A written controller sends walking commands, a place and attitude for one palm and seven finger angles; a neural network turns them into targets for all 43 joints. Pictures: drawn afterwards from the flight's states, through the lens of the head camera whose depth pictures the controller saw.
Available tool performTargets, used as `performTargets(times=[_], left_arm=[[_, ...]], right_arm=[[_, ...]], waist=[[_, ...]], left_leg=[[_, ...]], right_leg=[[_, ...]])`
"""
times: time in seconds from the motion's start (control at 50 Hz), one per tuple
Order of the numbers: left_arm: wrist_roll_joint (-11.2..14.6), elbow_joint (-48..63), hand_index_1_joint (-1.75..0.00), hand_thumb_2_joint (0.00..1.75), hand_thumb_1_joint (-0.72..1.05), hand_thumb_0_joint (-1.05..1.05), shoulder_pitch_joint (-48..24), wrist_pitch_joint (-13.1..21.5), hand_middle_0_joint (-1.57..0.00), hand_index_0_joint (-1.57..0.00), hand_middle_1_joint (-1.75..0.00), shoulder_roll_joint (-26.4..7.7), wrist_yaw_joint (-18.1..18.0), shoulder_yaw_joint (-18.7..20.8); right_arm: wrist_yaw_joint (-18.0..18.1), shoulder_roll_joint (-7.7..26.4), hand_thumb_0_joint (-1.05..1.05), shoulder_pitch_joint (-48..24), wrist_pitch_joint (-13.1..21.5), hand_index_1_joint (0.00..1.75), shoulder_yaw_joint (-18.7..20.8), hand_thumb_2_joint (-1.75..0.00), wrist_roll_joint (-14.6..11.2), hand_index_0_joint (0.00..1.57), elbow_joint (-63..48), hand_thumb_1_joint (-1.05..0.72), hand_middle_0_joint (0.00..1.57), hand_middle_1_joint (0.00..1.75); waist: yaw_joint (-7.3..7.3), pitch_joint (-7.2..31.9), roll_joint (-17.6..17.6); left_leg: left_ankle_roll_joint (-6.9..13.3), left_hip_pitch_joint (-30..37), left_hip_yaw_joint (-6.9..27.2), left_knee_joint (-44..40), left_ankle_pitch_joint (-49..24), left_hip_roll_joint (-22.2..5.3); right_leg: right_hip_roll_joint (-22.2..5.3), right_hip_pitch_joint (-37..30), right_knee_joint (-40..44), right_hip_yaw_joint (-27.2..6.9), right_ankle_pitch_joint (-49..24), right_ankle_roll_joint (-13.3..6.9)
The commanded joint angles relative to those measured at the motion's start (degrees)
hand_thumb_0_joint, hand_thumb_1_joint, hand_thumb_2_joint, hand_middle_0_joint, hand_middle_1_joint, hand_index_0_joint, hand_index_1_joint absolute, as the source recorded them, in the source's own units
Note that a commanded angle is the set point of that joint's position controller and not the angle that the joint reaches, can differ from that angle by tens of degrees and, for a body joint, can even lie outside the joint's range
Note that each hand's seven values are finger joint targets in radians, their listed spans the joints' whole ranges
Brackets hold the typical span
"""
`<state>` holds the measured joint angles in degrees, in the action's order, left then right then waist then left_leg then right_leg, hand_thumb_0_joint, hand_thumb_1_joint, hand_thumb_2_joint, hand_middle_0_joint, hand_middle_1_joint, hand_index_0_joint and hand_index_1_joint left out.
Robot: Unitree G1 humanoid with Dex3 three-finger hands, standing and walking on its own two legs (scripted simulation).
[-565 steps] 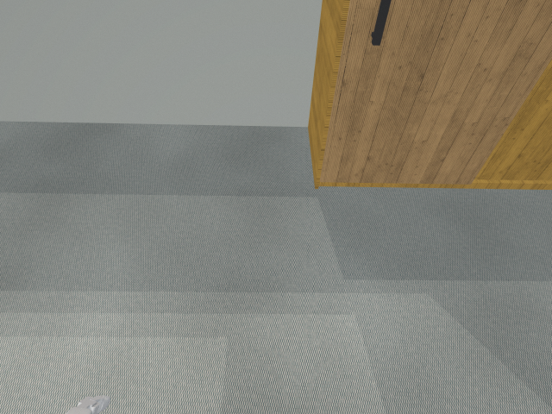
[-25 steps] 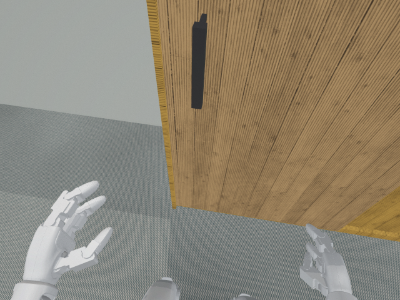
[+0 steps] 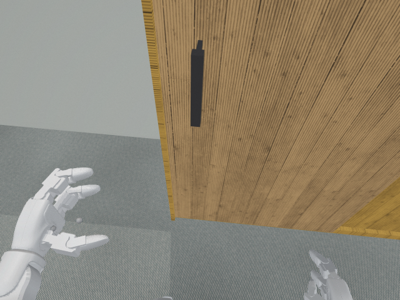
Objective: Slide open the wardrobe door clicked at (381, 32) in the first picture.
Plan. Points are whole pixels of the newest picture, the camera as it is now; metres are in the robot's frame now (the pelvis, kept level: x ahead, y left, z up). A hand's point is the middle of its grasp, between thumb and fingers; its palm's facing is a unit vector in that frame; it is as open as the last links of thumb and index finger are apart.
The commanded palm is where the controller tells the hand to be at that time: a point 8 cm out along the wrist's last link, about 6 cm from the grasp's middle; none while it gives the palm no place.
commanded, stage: raise the hand with hooked fingers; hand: left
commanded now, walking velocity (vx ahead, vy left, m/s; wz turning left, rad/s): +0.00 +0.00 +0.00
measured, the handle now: (197, 86) +0.55 +0.06 +0.13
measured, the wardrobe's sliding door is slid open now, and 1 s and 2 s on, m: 0.00 0.00 0.00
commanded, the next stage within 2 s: move the hooked fingers beside the handle in 1.06 s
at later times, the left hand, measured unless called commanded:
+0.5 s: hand (49, 177) +0.27 +0.27 +0.15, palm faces +0.04 -1.00 -0.06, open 14.0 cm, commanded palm +0.24 +0.32 +0.16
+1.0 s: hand (63, 167) +0.28 +0.25 +0.16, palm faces +0.05 -1.00 -0.04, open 14.0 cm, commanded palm +0.25 +0.29 +0.16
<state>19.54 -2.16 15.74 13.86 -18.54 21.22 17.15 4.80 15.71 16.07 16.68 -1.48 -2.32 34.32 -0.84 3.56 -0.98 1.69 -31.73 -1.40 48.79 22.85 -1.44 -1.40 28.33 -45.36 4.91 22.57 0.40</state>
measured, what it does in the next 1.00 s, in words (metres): stands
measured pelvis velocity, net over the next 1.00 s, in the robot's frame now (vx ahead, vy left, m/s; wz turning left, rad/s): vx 0.01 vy -0.02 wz -0.01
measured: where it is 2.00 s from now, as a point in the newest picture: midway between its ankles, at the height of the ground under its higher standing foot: outside the picture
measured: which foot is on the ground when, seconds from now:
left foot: down 0.00-1.00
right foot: down 0.00-1.00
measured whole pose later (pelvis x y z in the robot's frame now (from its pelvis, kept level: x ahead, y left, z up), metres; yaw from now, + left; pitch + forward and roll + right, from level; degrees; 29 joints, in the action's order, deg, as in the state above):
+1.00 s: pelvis +0.01 -0.02 +0.03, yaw +0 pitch +0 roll -1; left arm 20.2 -14.7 -1.8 2.3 -24.0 27.4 25.4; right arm 6.4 15.7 14.9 14.1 -3.4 -3.5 35.2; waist -2.2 1.4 -2.4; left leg -0.1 -16.8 -1.7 33.5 16.6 -2.0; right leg -0.1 14.6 -32.0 4.7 17.3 -1.2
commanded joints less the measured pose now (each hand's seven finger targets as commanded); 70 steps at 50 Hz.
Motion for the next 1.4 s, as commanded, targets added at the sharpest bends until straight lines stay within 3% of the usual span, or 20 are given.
performTargets(times=[0.0, 0.18, 0.36, 0.48, 0.52, 0.62, 0.76, 0.82, 0.86, 0.9, 0.96, 1.0, 1.08, 1.12, 1.16, 1.2, 1.26, 1.28, 1.34, 1.38], left_arm=[[1.36, 13.26, -1.1, 0.37, -0.34, 0.0, -9.24, 1.95, -0.29, -0.29, -1.1, -11.32, 0.06, 6.52], [1.98, 8.81, -1.2, 0.3, -0.5, 0.0, -17.82, -4.3, -0.3, -0.3, -1.2, -14.96, 2.54, 9.27], [1.93, 5.79, -1.2, 0.3, -0.5, 0.0, -27.4, -6.61, -0.3, -0.3, -1.2, -18.18, 4.91, 10.97], [2.22, 1.42, -1.2, 0.3, -0.5, 0.0, -30.64, -8.53, -0.3, -0.3, -1.2, -21.72, 5.92, 13.65], [2.16, 1.57, -1.2, 0.3, -0.5, 0.0, -32.72, -8.91, -0.3, -0.3, -1.2, -23.06, 6.16, 14.65], [2.72, -3.99, -1.2, 0.3, -0.5, 0.0, -29.38, -10.45, -0.3, -0.3, -1.2, -19.45, 7.89, 12.02], [2.31, 2.52, -1.2, 0.3, -0.5, 0.0, -31.11, -8.12, -0.3, -0.3, -1.2, -22.51, 6.17, 15.17], [2.44, -0.16, -1.2, 0.3, -0.5, 0.0, -30.88, -8.0, -0.3, -0.3, -1.2, -21.91, 5.72, 15.24], [1.9, 0.58, -1.2, 0.3, -0.5, 0.0, -32.35, -7.83, -0.3, -0.3, -1.2, -21.56, 5.54, 14.19], [1.93, 0.5, -1.2, 0.3, -0.5, 0.0, -32.44, -7.99, -0.3, -0.3, -1.2, -22.01, 5.78, 14.43], [2.13, 0.11, -1.2, 0.3, -0.5, 0.0, -31.58, -7.98, -0.3, -0.3, -1.2, -20.9, 6.35, 13.68], [2.62, -0.81, -1.2, 0.3, -0.5, 0.0, -31.6, -8.04, -0.3, -0.3, -1.2, -21.08, 6.81, 13.81], [2.66, -1.94, -1.2, 0.3, -0.5, 0.0, -31.67, -8.18, -0.3, -0.3, -1.2, -21.55, 6.91, 14.05], [2.5, -0.97, -1.2, 0.3, -0.5, 0.0, -32.66, -8.03, -0.3, -0.3, -1.2, -21.36, 6.83, 13.78], [2.59, -1.08, -1.2, 0.3, -0.5, 0.0, -32.77, -7.65, -0.3, -0.3, -1.2, -20.79, 6.53, 13.54], [2.49, -2.62, -1.2, 0.3, -0.5, 0.0, -36.21, -7.76, -0.3, -0.3, -1.2, -19.47, 6.43, 11.39], [1.14, -4.95, -1.2, 0.3, -0.5, 0.0, -44.18, -7.39, -0.3, -0.3, -1.2, -18.36, 5.44, 8.23], [1.15, -5.57, -1.2, 0.3, -0.5, 0.0, -46.06, -7.17, -0.3, -0.3, -1.2, -18.79, 5.21, 8.13], [-0.32, -6.58, -1.2, 0.3, -0.5, 0.0, -48.17, -6.72, -0.3, -0.3, -1.2, -19.28, 4.11, 7.89], [-0.45, -8.86, -1.2, 0.3, -0.5, 0.0, -46.67, -6.9, -0.3, -0.3, -1.2, -19.11, 3.38, 8.01]], right_arm=[[0.58, 6.87, 0.0, -4.58, 3.77, 0.3, 2.28, -0.9, -0.55, 0.2, -8.98, -0.9, 0.2, 0.3], [1.25, 7.06, 0.0, -5.65, 2.31, 0.3, 1.15, -0.9, -0.72, 0.2, -8.93, -0.9, 0.2, 0.3], [2.24, 6.73, 0.0, -6.91, 1.71, 0.3, 0.54, -0.9, -1.23, 0.2, -8.43, -0.9, 0.2, 0.3], [2.46, 6.95, 0.0, -7.08, 1.36, 0.3, 0.22, -0.9, -1.4, 0.2, -8.07, -0.9, 0.2, 0.3], [2.46, 6.94, 0.0, -7.15, 1.3, 0.3, 0.23, -0.9, -1.45, 0.2, -8.18, -0.9, 0.2, 0.3], [1.86, 7.28, 0.0, -6.57, 0.95, 0.3, 0.63, -0.9, -1.76, 0.2, -7.99, -0.9, 0.2, 0.3], [1.7, 6.91, 0.0, -6.42, 1.28, 0.3, 1.19, -0.9, -1.43, 0.2, -8.57, -0.9, 0.2, 0.3], [1.89, 6.78, 0.0, -6.29, 1.1, 0.3, 1.11, -0.9, -1.47, 0.2, -8.0, -0.9, 0.2, 0.3], [2.17, 6.84, 0.0, -6.74, 1.18, 0.3, 1.07, -0.9, -1.66, 0.2, -8.01, -0.9, 0.2, 0.3], [2.29, 6.87, 0.0, -6.74, 1.12, 0.3, 1.04, -0.9, -1.44, 0.2, -8.02, -0.9, 0.2, 0.3], [2.41, 6.62, 0.0, -6.83, 1.23, 0.3, 1.11, -0.9, -1.63, 0.2, -7.97, -0.9, 0.2, 0.3], [2.3, 6.88, 0.0, -6.77, 1.12, 0.3, 1.1, -0.9, -1.6, 0.2, -7.73, -0.9, 0.2, 0.3], [2.3, 6.94, 0.0, -6.96, 0.98, 0.3, 1.05, -0.9, -1.62, 0.2, -7.74, -0.9, 0.2, 0.3], [2.34, 6.67, 0.0, -7.18, 0.99, 0.3, 1.06, -0.9, -1.76, 0.2, -7.99, -0.9, 0.2, 0.3], [2.49, 6.58, 0.0, -7.17, 1.1, 0.3, 1.11, -0.9, -1.79, 0.2, -8.01, -0.9, 0.2, 0.3], [2.62, 6.67, 0.0, -7.07, 0.87, 0.3, 0.91, -0.9, -1.86, 0.2, -7.54, -0.9, 0.2, 0.3], [3.38, 6.78, 0.0, -6.79, 0.81, 0.3, 0.82, -0.9, -2.14, 0.2, -6.61, -0.9, 0.2, 0.3], [3.51, 6.84, 0.0, -6.7, 0.74, 0.3, 0.89, -0.9, -2.02, 0.2, -6.42, -0.9, 0.2, 0.3], [3.54, 6.75, 0.0, -6.78, 0.76, 0.3, 0.82, -0.9, -1.95, 0.2, -6.43, -0.9, 0.2, 0.3], [3.24, 6.8, 0.0, -6.31, 0.36, 0.3, 0.68, -0.9, -1.77, 0.2, -6.31, -0.9, 0.2, 0.3]], waist=[[-0.66, 9.11, -5.83], [-1.08, 6.98, -4.98], [-0.59, 7.81, -5.51], [-1.3, 6.34, -3.64], [-1.42, 7.88, -5.2], [-1.19, 5.71, -1.4], [-1.63, 9.88, -4.57], [-1.34, 7.13, -2.53], [-1.22, 6.8, -5.62], [-1.22, 8.01, -3.35], [-1.05, 8.46, -4.23], [-1.03, 7.79, -1.36], [-1.3, 7.03, -1.21], [-1.13, 7.55, -3.84], [-0.9, 7.62, -1.89], [-0.04, 5.94, -1.01], [1.41, 4.16, -3.34], [1.35, 4.78, -1.32], [0.81, 8.44, -4.09], [0.2, 8.5, -2.31]], left_leg=[[-1.23, 10.64, 4.39, -11.65, -13.14, 0.53], [-1.28, 13.77, 4.58, -14.88, -14.39, 0.62], [-0.86, 18.12, 4.48, -17.72, -13.55, 0.78], [-0.7, 18.54, 4.17, -19.5, -13.85, 1.03], [-0.58, 19.78, 3.91, -19.82, -15.25, 1.22], [-0.29, 18.43, 2.95, -19.62, -15.8, 1.4], [-0.13, 21.29, 2.03, -19.12, -19.01, 1.54], [0.03, 19.78, 1.63, -19.54, -17.09, 1.5], [-0.1, 20.04, 1.67, -19.88, -15.65, 1.6], [0.17, 20.21, 1.59, -19.6, -16.91, 1.57], [0.23, 20.74, 1.21, -19.13, -17.5, 1.66], [0.28, 19.69, 1.15, -18.98, -17.7, 1.6], [0.24, 19.03, 1.08, -18.82, -16.16, 1.61], [0.21, 19.55, 0.98, -18.95, -15.78, 1.78], [0.28, 19.64, 1.12, -19.0, -15.78, 1.71], [0.28, 18.71, 1.17, -19.07, -13.81, 1.61], [0.15, 18.88, 1.75, -19.72, -9.12, 1.58], [0.25, 18.73, 1.63, -19.33, -9.26, 1.44], [0.21, 19.68, 1.97, -19.51, -10.3, 1.58], [0.09, 19.01, 2.02, -19.66, -11.2, 1.44]], right_leg=[[2.6, -3.7, 7.11, -0.02, -10.62, -1.73], [3.06, -7.39, 11.04, -0.04, -12.72, -1.9], [2.74, -9.84, 14.79, -0.59, -12.25, -1.76], [2.83, -12.54, 17.22, -0.95, -12.74, -1.82], [2.54, -13.47, 17.51, -1.14, -14.48, -1.84], [2.42, -13.02, 17.91, -1.34, -16.38, -1.43], [2.25, -14.79, 17.4, -1.87, -19.64, -1.41], [2.22, -14.06, 18.11, -2.17, -18.53, -1.18], [2.03, -13.44, 18.39, -2.32, -16.68, -1.24], [1.91, -14.9, 18.26, -2.65, -18.61, -1.11], [1.76, -14.76, 18.19, -2.88, -19.91, -0.9], [1.76, -15.1, 18.12, -3.08, -20.81, -0.65], [1.69, -14.52, 18.56, -3.55, -18.46, -0.56], [1.55, -14.22, 18.48, -3.59, -18.1, -0.68], [1.64, -14.04, 18.49, -3.37, -18.11, -0.57], [1.68, -12.61, 18.98, -3.74, -15.94, -0.43], [1.62, -9.36, 19.95, -3.61, -9.41, -0.63], [1.55, -10.04, 20.18, -4.3, -9.18, -0.56], [1.27, -11.38, 19.27, -4.0, -10.25, -0.97], [1.49, -12.12, 18.99, -3.48, -11.3, -1.11]])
